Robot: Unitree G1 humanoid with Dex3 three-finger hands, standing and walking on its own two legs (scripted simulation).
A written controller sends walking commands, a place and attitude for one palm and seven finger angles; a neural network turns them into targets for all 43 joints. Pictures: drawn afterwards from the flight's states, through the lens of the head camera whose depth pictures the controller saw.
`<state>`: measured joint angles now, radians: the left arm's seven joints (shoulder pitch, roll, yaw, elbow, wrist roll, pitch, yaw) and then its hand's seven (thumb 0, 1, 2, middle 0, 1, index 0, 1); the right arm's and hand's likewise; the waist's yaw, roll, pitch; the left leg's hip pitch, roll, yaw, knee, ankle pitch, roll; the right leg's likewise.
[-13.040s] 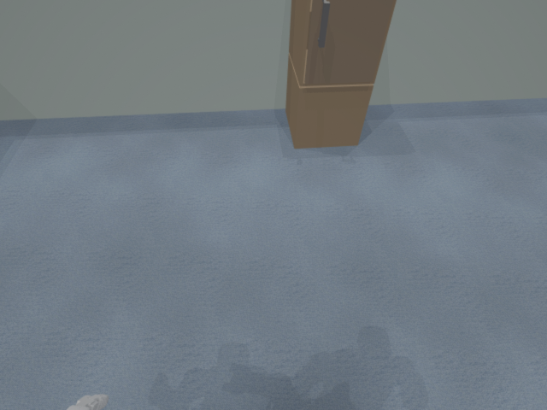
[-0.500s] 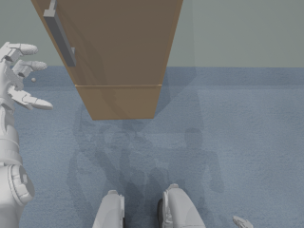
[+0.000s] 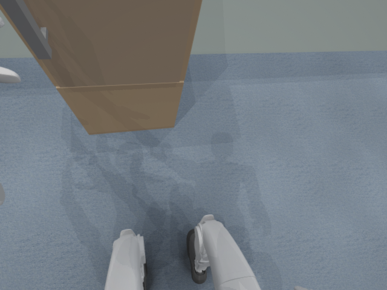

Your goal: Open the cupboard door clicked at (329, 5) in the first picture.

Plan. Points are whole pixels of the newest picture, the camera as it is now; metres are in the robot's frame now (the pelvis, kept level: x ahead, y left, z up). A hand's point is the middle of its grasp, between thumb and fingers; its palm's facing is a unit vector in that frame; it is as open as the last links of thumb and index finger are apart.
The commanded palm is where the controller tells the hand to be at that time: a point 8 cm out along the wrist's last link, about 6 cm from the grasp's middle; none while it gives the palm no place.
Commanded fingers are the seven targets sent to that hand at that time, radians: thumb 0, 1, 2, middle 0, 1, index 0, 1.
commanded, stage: move the hooked fingers beside the handle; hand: left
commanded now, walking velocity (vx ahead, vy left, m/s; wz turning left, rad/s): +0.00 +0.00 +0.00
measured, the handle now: (23, 8) +0.62 +0.24 +0.07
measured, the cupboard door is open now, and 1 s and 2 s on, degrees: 0 0 0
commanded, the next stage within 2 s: slide the fingers in behind the handle in 0.80 s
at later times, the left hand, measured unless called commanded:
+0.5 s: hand out of the picture +0.55 +0.31 +0.06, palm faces +0.03 -1.00 -0.02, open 14.0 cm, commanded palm +0.54 +0.32 +0.06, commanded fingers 0.00 -0.50 0.30 -0.30 -1.20 -0.30 -1.20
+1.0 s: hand out of the picture +0.55 +0.30 +0.06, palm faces +0.04 -1.00 -0.04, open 14.0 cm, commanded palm +0.54 +0.31 +0.06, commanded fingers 0.00 -0.50 0.30 -0.30 -1.20 -0.30 -1.20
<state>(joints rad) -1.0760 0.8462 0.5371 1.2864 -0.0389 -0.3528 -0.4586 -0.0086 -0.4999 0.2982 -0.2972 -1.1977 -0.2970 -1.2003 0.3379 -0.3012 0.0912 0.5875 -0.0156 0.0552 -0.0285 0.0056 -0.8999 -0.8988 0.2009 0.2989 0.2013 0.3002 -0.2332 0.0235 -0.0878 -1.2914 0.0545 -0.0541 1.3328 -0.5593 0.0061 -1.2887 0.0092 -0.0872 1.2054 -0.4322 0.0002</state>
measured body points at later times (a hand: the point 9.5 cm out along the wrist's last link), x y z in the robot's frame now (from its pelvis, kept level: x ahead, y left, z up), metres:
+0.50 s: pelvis +0.02 +0.02 +0.01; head +0.21 +0.07 +0.41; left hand +0.54 +0.36 +0.07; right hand +0.01 -0.25 -0.08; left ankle +0.02 +0.11 -0.61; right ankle +0.06 -0.13 -0.61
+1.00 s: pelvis +0.02 +0.01 +0.01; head +0.21 +0.06 +0.41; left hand +0.54 +0.35 +0.07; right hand +0.02 -0.25 -0.09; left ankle +0.02 +0.11 -0.61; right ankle +0.06 -0.13 -0.61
